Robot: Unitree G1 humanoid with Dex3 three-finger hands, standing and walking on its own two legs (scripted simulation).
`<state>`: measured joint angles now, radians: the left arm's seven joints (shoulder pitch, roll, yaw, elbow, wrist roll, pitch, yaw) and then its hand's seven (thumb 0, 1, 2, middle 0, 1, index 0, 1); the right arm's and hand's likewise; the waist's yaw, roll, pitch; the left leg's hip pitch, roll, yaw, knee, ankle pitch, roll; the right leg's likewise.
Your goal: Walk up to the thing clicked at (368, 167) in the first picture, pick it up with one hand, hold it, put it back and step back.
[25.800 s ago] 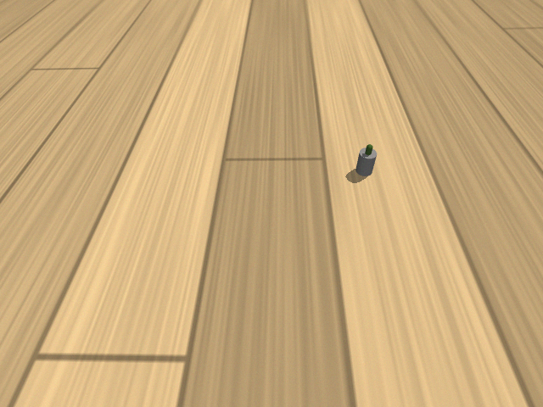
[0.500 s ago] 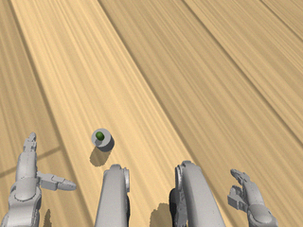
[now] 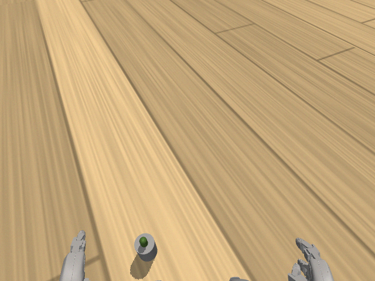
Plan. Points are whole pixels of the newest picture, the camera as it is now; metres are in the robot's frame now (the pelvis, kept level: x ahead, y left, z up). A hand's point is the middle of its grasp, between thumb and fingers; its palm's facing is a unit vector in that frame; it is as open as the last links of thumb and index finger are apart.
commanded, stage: home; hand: left
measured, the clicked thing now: (145, 245) +0.39 +0.20 -0.61
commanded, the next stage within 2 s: stand in 1.80 s
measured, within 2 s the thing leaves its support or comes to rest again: neither
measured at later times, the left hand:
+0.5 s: hand (107, 274) +0.18 +0.18 -0.03, palm faces +0.12 -0.95 -0.29, open 17.6 cm
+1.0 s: hand (113, 277) +0.17 +0.16 -0.04, palm faces +0.11 -0.95 -0.28, open 17.5 cm
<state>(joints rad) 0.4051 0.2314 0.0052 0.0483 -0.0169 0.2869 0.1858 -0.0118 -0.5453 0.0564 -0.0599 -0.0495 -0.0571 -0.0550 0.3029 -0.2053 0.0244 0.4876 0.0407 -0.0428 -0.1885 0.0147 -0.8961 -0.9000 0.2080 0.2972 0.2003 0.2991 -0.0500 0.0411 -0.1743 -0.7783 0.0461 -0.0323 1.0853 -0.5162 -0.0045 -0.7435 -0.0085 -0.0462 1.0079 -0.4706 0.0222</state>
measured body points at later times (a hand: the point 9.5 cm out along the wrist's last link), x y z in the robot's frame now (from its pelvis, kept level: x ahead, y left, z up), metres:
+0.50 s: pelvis +0.01 -0.01 +0.02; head +0.03 +0.00 +0.47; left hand +0.17 +0.23 -0.01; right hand +0.18 -0.24 -0.05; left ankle +0.01 +0.12 -0.67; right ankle +0.02 -0.14 -0.67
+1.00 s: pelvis +0.01 -0.02 +0.02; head +0.02 -0.02 +0.47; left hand +0.16 +0.21 -0.02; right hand +0.17 -0.26 -0.05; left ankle +0.01 +0.11 -0.67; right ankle +0.02 -0.14 -0.67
